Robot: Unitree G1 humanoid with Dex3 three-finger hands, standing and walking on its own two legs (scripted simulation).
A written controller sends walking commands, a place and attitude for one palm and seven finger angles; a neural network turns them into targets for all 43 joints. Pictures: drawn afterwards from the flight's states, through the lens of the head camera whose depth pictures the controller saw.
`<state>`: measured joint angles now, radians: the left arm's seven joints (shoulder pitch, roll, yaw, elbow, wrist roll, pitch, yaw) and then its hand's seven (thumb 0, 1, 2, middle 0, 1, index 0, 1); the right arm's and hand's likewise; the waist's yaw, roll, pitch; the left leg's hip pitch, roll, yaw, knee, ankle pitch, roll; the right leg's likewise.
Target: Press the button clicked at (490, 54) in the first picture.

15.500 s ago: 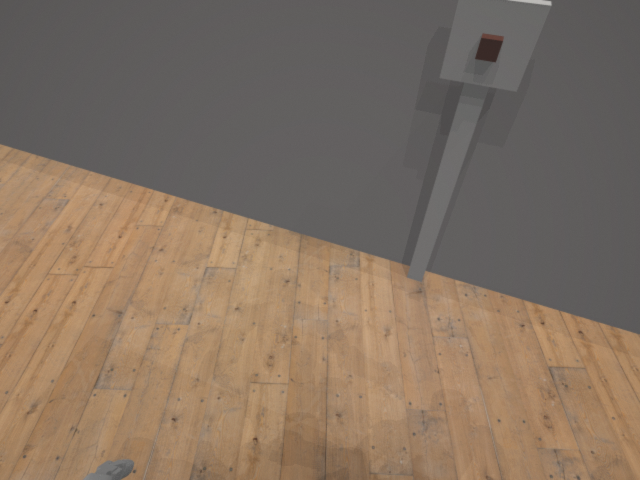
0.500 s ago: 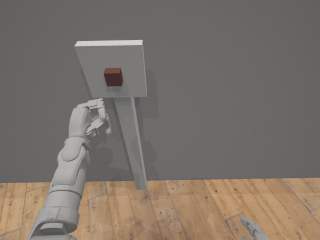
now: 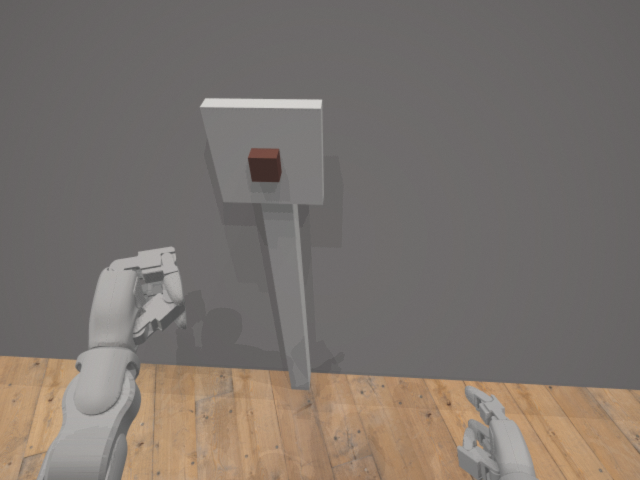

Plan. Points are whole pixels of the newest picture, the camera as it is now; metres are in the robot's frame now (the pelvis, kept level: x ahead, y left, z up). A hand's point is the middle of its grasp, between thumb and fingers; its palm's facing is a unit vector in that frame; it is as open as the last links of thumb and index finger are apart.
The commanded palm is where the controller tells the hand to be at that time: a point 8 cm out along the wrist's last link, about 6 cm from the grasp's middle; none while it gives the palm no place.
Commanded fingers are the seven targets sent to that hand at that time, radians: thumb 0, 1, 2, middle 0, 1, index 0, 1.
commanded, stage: draw the hand back to the body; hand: left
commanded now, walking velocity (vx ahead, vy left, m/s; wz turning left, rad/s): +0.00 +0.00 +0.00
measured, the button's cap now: (265, 164) +0.54 +0.15 +0.13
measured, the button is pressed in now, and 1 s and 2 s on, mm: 0 0 0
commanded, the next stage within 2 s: step back with the hand held close in 0.74 s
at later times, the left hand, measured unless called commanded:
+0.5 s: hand (92, 342) +0.19 +0.24 +0.16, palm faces +0.43 -0.82 -0.39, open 3.1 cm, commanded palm +0.14 +0.28 +0.17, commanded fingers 0.00 0.90 0.90 -1.30 -1.50 -1.30 -1.50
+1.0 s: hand (89, 332) +0.20 +0.25 +0.17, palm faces +0.41 -0.81 -0.42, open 3.1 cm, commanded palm +0.13 +0.28 +0.17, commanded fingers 0.00 0.90 0.90 -1.30 -1.50 -1.30 -1.50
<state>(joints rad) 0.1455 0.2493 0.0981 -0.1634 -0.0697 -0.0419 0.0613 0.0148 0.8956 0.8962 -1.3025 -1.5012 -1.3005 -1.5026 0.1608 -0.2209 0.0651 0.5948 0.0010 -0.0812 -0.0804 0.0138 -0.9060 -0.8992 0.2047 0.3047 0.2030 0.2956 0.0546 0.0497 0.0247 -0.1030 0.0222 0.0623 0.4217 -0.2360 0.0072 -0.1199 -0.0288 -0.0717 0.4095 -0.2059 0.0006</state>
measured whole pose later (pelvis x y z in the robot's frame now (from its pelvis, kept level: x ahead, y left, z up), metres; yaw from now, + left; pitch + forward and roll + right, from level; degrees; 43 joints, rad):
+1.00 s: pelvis +0.01 +0.00 +0.00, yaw +0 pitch -2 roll -1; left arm 0.52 0.33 0.33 -0.47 -0.04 -0.15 0.11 0.01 0.89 0.90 -1.31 -1.50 -1.30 -1.50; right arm 0.18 -0.23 0.03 0.59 -0.01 -0.06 -0.07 0.01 -0.91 -0.90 0.21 0.30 0.20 0.30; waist 0.04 0.07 0.02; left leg -0.15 0.04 0.05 0.44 -0.24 0.00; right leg -0.13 -0.01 -0.08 0.35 -0.18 0.00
